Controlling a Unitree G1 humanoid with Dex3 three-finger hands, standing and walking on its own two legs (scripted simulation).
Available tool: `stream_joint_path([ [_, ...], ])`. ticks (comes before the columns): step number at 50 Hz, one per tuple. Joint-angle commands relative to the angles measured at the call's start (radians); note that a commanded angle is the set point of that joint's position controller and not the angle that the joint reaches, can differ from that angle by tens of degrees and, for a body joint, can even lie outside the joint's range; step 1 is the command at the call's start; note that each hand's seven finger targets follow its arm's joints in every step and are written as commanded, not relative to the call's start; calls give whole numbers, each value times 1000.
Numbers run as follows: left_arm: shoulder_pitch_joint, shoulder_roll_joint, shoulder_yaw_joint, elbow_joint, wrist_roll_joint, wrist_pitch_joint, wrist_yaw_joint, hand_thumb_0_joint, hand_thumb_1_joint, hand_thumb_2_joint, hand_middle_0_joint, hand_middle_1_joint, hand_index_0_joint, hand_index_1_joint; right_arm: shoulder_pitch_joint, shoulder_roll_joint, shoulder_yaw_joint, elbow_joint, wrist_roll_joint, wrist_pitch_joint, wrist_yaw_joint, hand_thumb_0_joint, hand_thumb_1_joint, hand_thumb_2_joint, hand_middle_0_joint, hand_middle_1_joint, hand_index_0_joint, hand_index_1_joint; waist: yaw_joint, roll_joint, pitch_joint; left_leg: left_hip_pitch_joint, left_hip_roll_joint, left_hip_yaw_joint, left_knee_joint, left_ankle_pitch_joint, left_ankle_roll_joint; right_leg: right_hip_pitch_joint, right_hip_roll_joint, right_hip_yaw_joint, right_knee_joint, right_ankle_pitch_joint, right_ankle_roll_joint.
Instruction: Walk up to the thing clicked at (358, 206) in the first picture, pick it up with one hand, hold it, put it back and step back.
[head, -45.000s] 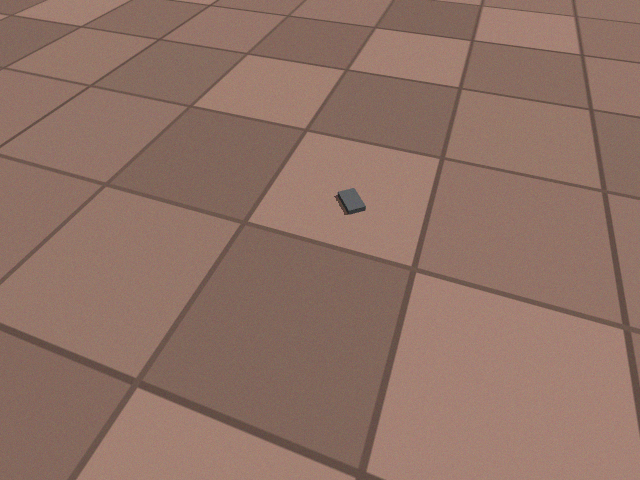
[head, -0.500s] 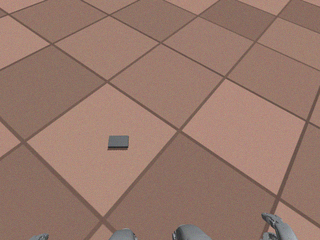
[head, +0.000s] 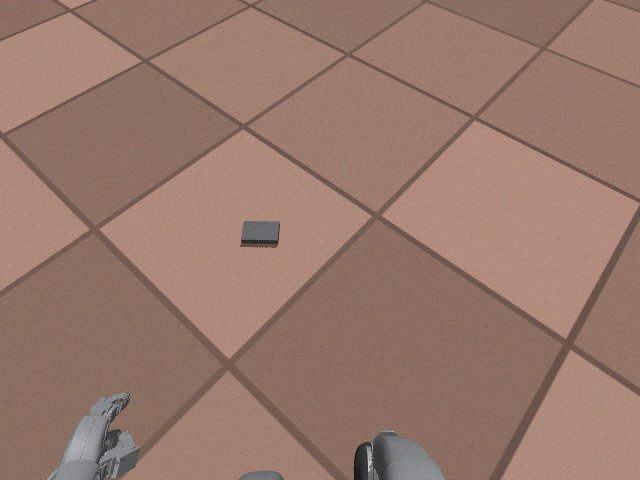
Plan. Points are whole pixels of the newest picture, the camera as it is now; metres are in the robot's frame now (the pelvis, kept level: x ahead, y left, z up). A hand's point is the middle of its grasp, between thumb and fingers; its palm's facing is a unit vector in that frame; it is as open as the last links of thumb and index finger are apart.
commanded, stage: step back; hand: left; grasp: from above
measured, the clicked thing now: (260, 232) +0.93 +0.20 -0.74
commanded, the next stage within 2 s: stand in 1.52 s
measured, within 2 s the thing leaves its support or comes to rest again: neither
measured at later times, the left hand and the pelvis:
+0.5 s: hand out of the picture -0.10 +0.23 -0.13, palm faces -0.07 -0.91 -0.40, open 7.4 cm; pelvis -0.16 -0.04 +0.01, yaw -6 degrees
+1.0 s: hand out of the picture -0.07 +0.23 -0.13, palm faces -0.01 -0.92 -0.38, open 7.4 cm; pelvis -0.17 -0.05 +0.01, yaw -1 degrees
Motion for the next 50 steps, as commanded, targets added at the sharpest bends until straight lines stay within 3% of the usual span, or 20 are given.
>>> stream_joint_path([
  [1, 52, 148, 38, -77, -23, 11, 7, 0, 900, 900, -200, -300, -200, -300, 50, -323, -97, -69, -25, -32, -16, 0, -900, -900, 200, 300, 200, 300, 30, 214, -257, 119, 316, -403, -307, 404, 139, -54, 41, 97, 213, -134, -8],
  [2, -6, 194, 60, -80, -20, 12, 20, 0, 900, 900, -200, -300, -200, -300, -15, -400, -105, -100, -21, -27, -10, 0, -900, -900, 200, 300, 200, 300, -4, 239, -210, -80, 455, -496, -324, 444, 283, -28, 98, 152, 392, -417, 15],
  [3, -30, 226, 69, -74, -10, 15, 22, 0, 900, 900, -200, -300, -200, -300, -78, -403, -111, -120, -22, -37, -19, 0, -900, -900, 200, 300, 200, 300, -6, 252, -168, -195, 509, -564, -348, 452, 332, 20, 74, 240, 554, -428, 15],
  [7, 79, 202, 67, -2, -26, 18, 9, 0, 900, 900, -200, -300, -200, -300, -132, -250, -69, -127, -20, -41, -28, 0, -900, -900, 200, 300, 200, 300, 65, 91, -175, -13, 273, -179, -219, 614, 200, -101, 156, 267, 660, -261, 12],
  [13, 63, 168, 41, 16, -14, -29, 7, 0, 900, 900, -200, -300, -200, -300, -28, -239, -77, -102, -11, -30, -16, 0, -900, -900, 200, 300, 200, 300, -23, 202, -265, 255, 270, -149, -156, 535, 240, -76, 76, 153, 232, -300, 66],
  [18, 243, 177, 47, 162, -11, -60, 1, 0, 900, 900, -200, -300, -200, -300, -141, -285, -78, -117, -10, 4, 6, 0, -900, -900, 200, 300, 200, 300, 61, 224, -292, -29, 236, -91, -74, 186, 167, 289, 71, 45, -261, -107, 0],
  [19, 243, 229, 66, 175, 1, -64, 1, 0, 900, 900, -200, -300, -200, -300, -135, -232, -65, -121, -5, 7, 8, 0, -900, -900, 200, 300, 200, 300, 51, 86, -252, -186, 167, -59, 36, 53, 109, 332, 29, 199, -270, -145, -27],
  [20, 239, 315, 87, 159, 14, -67, 3, 0, 900, 900, -200, -300, -200, -300, -132, -163, -43, -148, 3, 4, 6, 0, -900, -900, 200, 300, 200, 300, 61, -178, -198, -402, 28, -25, 187, -157, 34, 306, -176, 539, -360, -324, -88],
  [21, 125, 405, 97, 110, 17, -62, 4, 0, 900, 900, -200, -300, -200, -300, -200, -206, -65, -154, -2, 5, -10, 0, -900, -900, 200, 300, 200, 300, 103, -200, -143, -282, 16, -142, 307, -205, -7, -13, -365, 698, -452, -520, -238],
  [22, 29, 390, 90, 90, 15, -61, 6, 0, 900, 900, -200, -300, -200, -300, -189, -259, -85, -120, 1, 4, -7, 0, -900, -900, 200, 300, 200, 300, 64, -190, -41, -179, 55, -160, 386, -151, -9, -207, -380, 706, -493, -627, -246],
  [25, -26, 254, 62, 96, 8, -80, 11, 0, 900, 900, -200, -300, -200, -300, -98, -211, -66, -49, 12, -6, 10, 0, -900, -900, 200, 300, 200, 300, 5, -94, -41, -232, -25, -129, 404, 4, -8, -13, -153, 318, -362, -331, -136],
  [31, 131, 281, 83, 138, 13, -91, -4, 0, 900, 900, -200, -300, -200, -300, -98, -203, -55, -30, -11, -47, 28, 0, -900, -900, 200, 300, 200, 300, 99, -204, -102, -272, 31, -32, 50, -117, -34, 275, -192, 365, -355, -455, -155],
  [35, 108, 244, 50, 128, -2, -71, -13, 0, 900, 900, -200, -300, -200, -300, 3, -191, -70, 30, -14, -75, 25, 0, -900, -900, 200, 300, 200, 300, 34, -112, -169, 60, -4, 24, -336, 62, 8, 195, -146, 225, -160, -141, -107],
  [36, 120, 190, 32, 122, -4, -69, -12, 0, 900, 900, -200, -300, -200, -300, 55, -222, -87, 46, -23, -83, 20, 0, -900, -900, 200, 300, 200, 300, 15, 18, -221, 229, 85, -147, -360, 56, 36, 60, -99, 161, 11, -83, -62],
  [37, 92, 123, 13, 103, -20, -72, -14, 0, 900, 900, -200, -300, -200, -300, 70, -308, -108, 43, -27, -87, 18, 0, -900, -900, 200, 300, 200, 300, 3, 233, -210, 303, 298, -509, -426, -84, 130, -184, 51, 34, 201, -246, -1],
  [39, -20, 258, 51, 104, -9, -80, -7, 0, 900, 900, -200, -300, -200, -300, 49, -367, -121, 34, -13, -82, 23, 0, -900, -900, 200, 300, 200, 300, -25, 137, -60, 46, 410, -604, -451, -255, 286, -155, -20, 128, 291, -332, -14],
  [42, 80, 215, 40, 140, -20, -93, -19, 0, 900, 900, -200, -300, -200, -300, -12, -252, -86, 12, -17, -89, 22, 0, -900, -900, 200, 300, 200, 300, 24, 127, -73, 142, 259, -308, -362, 92, 197, -154, -21, 102, 182, -238, -8],
  [46, 54, 179, 39, 144, -21, -107, -20, 0, 900, 900, -200, -300, -200, -300, 10, -258, -83, 17, -6, -80, 25, 0, -900, -900, 200, 300, 200, 300, 1, 194, -139, 72, 240, -197, -257, 421, 174, 73, 27, 23, -22, -162, 3],
  [49, 184, 183, 46, 222, -23, -114, 0, 0, 900, 900, -200, -300, -200, -300, -61, -181, -49, -7, 14, -52, 22, 0, -900, -900, 200, 300, 200, 300, 83, 132, -182, -147, 148, -95, -79, 227, 93, 385, 61, 12, -206, 50, -1],
  [50, 201, 216, 57, 227, -15, -115, 7, 0, 900, 900, -200, -300, -200, -300, -51, -144, -33, -15, 16, -47, 19, 0, -900, -900, 200, 300, 200, 300, 89, 43, -212, -232, 101, -72, 15, 98, 70, 465, -14, 119, -230, 22, -18],
])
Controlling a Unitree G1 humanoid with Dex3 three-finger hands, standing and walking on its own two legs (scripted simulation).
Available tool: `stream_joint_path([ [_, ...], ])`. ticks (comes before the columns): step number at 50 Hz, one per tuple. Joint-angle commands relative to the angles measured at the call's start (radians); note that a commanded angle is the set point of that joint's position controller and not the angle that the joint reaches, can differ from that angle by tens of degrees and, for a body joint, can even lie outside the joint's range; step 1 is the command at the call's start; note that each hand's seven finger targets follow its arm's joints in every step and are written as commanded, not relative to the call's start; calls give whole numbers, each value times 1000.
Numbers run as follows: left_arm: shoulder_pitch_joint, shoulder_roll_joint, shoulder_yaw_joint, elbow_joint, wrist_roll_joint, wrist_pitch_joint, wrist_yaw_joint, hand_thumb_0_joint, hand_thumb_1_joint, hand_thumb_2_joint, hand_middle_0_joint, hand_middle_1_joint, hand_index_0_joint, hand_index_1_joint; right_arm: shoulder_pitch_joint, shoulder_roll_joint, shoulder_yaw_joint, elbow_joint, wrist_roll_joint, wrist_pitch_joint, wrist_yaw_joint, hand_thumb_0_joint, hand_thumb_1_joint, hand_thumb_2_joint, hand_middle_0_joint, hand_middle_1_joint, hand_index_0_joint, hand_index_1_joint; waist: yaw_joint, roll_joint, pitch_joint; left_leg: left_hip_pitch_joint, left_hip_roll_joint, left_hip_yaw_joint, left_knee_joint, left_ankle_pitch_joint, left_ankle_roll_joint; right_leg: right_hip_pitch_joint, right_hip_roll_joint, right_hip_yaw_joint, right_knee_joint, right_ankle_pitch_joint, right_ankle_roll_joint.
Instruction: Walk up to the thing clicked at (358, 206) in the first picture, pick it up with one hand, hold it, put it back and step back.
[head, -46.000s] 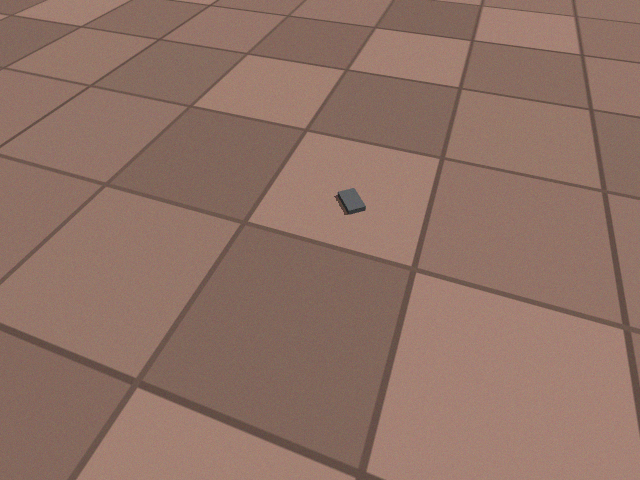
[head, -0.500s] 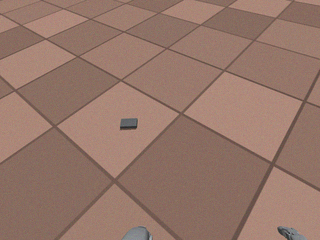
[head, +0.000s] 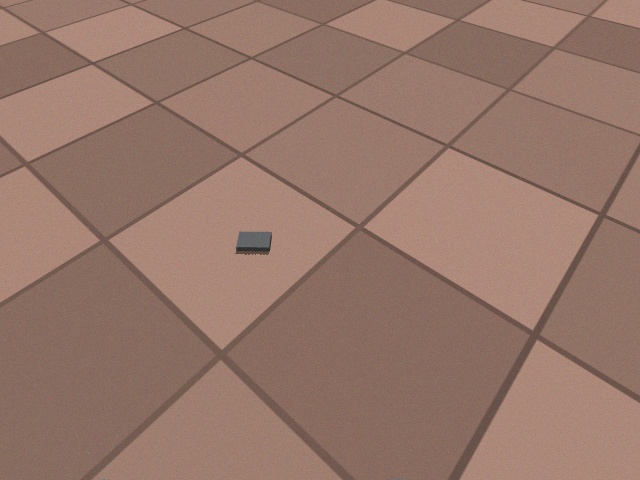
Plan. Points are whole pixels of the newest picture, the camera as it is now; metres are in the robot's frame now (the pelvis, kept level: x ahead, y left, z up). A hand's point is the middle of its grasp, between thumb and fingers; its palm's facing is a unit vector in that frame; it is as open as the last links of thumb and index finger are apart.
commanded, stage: step back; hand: left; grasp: from above
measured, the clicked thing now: (254, 241) +1.09 +0.26 -0.75
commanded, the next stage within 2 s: stand in 0.52 s
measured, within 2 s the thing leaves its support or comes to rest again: neither
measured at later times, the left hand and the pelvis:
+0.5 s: hand out of the picture +0.13 +0.30 -0.15, palm faces +0.05 -0.93 -0.35, open 7.4 cm; pelvis +0.05 +0.03 +0.00, yaw +2 degrees
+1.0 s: hand out of the picture +0.12 +0.26 -0.13, palm faces +0.01 -0.94 -0.33, open 7.4 cm; pelvis +0.04 +0.01 +0.02, yaw +2 degrees
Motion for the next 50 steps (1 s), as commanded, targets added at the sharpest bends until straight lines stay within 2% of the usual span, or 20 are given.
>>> stream_joint_path([
  [1, 104, 272, 77, -14, 18, -33, 41, 0, 900, 900, -200, -300, -200, -300, -54, -96, -7, -105, 21, 0, -29, 0, -900, -900, 200, 300, 200, 300, 83, -150, -116, -372, -63, -56, 240, -135, 52, 326, -250, 412, -282, -83, -75],
  [2, 19, 301, 75, -42, 19, -31, 39, 0, 900, 900, -200, -300, -200, -300, -41, -159, -27, -80, 15, 15, -39, 0, -900, -900, 200, 300, 200, 300, 63, -92, -100, -278, -33, -76, 341, -257, 41, 132, -384, 539, -373, -361, -171],
  [3, -69, 315, 74, -65, 20, -27, 36, 0, 900, 900, -200, -300, -200, -300, -1, -207, -48, -53, 8, 19, -41, 0, -900, -900, 200, 300, 200, 300, 34, -94, -29, -220, -1, -82, 376, -261, 32, -13, -400, 571, -387, -488, -220],
  [6, -103, 247, 54, -66, 14, -35, 35, 0, 900, 900, -200, -300, -200, -300, 2, -196, -37, -12, 11, 10, -29, 0, -900, -900, 200, 300, 200, 300, 22, -78, 6, -229, 14, -98, 299, -149, 36, -4, -280, 357, -326, -281, -162],
  [11, -140, 246, 51, -44, 8, -30, 32, 0, 900, 900, -200, -300, -200, -300, 17, -174, -33, 18, 1, 4, -21, 0, -900, -900, 200, 300, 200, 300, 14, -154, -50, -129, 19, 13, 87, -91, 23, 2, -245, 219, -244, -89, -141],
  [13, -163, 227, 39, -44, 1, -19, 29, 0, 900, 900, -200, -300, -200, -300, 28, -168, -40, 40, -6, -4, -21, 0, -900, -900, 200, 300, 200, 300, -6, -124, -74, -22, -17, 56, -85, 23, 25, -30, -201, 158, -162, -78, -109],
  [14, -143, 202, 26, -38, -2, -13, 28, 0, 900, 900, -200, -300, -200, -300, 9, -178, -43, 44, -9, -8, -25, 0, -900, -900, 200, 300, 200, 300, -4, -83, -80, 17, -11, 29, -151, 91, 27, -45, -174, 133, -109, -31, -77],
  [15, -129, 167, 12, -41, -8, -12, 27, 0, 900, 900, -200, -300, -200, -300, -15, -208, -48, 35, -17, -15, -31, 0, -900, -900, 200, 300, 200, 300, -1, -8, -94, 32, 65, -85, -206, 136, 46, -62, -136, 93, -30, 49, -44],
  [16, -120, 132, 2, -34, -23, -8, 25, 0, 900, 900, -200, -300, -200, -300, -80, -250, -48, 13, -17, -23, -34, 0, -900, -900, 200, 300, 200, 300, 26, 101, -105, -24, 199, -280, -270, 136, 102, -50, -54, 34, 40, 9, 5],
  [17, -134, 162, 15, -7, -30, -4, 30, 0, 900, 900, -200, -300, -200, -300, -154, -279, -43, 4, -6, -21, -29, 0, -900, -900, 200, 300, 200, 300, 43, 116, -74, -148, 234, -289, -250, 99, 161, 46, -5, 9, 32, -143, 8],
  [18, -111, 168, 14, 15, -24, -6, 32, 0, 900, 900, -200, -300, -200, -300, -199, -260, -40, 4, -4, -17, -26, 0, -900, -900, 200, 300, 200, 300, 60, 101, -67, -191, 222, -244, -224, 114, 162, 124, -18, 22, 5, -130, 4],
  [19, -104, 169, 10, 19, -20, -13, 33, 0, 900, 900, -200, -300, -200, -300, -204, -229, -28, 14, -1, -17, -25, 0, -900, -900, 200, 300, 200, 300, 68, 69, -87, -148, 178, -160, -187, 227, 123, 151, -41, 30, -77, -16, 0],
  [21, -94, 192, 13, 32, -23, -25, 35, 0, 900, 900, -200, -300, -200, -300, -175, -195, -18, 22, 10, -22, -31, 0, -900, -900, 200, 300, 200, 300, 45, 59, -149, -61, 112, -70, -110, 475, 65, 197, -94, 76, -70, 318, -17],
  [22, -101, 197, 11, 31, -26, -25, 38, 0, 900, 900, -200, -300, -200, -300, -157, -197, -21, 32, 12, -21, -34, 0, -900, -900, 200, 300, 200, 300, 32, 70, -168, -40, 99, -58, -99, 527, 52, 204, -103, 81, -58, 380, -22],
  [25, -128, 186, 1, 36, -27, -16, 43, 0, 900, 900, -200, -300, -200, -300, -165, -201, -26, 55, 16, -14, -38, 0, -900, -900, 200, 300, 200, 300, 25, 87, -182, 40, 115, -56, -117, 630, 59, 173, -96, 55, -48, 380, -17],
  [26, -107, 132, -24, 66, -33, -9, 36, 0, 900, 900, -200, -300, -200, -300, -164, -212, -13, 57, 23, -27, -36, 0, -900, -900, 200, 300, 200, 300, 28, 69, -182, 46, 143, -103, -169, 622, 67, 200, -85, 59, -76, 365, -10],
  [30, -135, 156, -26, 80, -24, 0, 36, 0, 900, 900, -200, -300, -200, -300, -197, -212, -15, 67, 24, -32, -38, 0, -900, -900, 200, 300, 200, 300, 21, 69, -169, 93, 145, -81, -203, 699, 51, 217, -83, 56, -116, 371, -4],
  [41, -155, 162, -35, 117, -14, -9, 33, 0, 900, 900, -200, -300, -200, -300, -265, -178, -5, 81, 25, -21, -27, 0, -900, -900, 200, 300, 200, 300, 15, 21, -139, 111, 125, -40, -314, 497, 34, 264, -114, 75, -246, 354, 11],
  [44, -151, 162, -37, 123, -14, -10, 30, 0, 900, 900, -200, -300, -200, -300, -274, -175, -3, 89, 25, -19, -23, 0, -900, -900, 200, 300, 200, 300, 19, 32, -111, 90, 118, -38, -336, 376, 28, 252, -116, 84, -279, 273, 12],
  [50, -147, 165, -36, 132, -11, -16, 29, 0, 900, 900, -200, -300, -200, -300, -277, -174, -1, 97, 23, -18, -17, 0, -900, -900, 200, 300, 200, 300, 17, 8, -114, 95, 118, -39, -349, 314, 25, 236, -119, 90, -305, 240, 11],
])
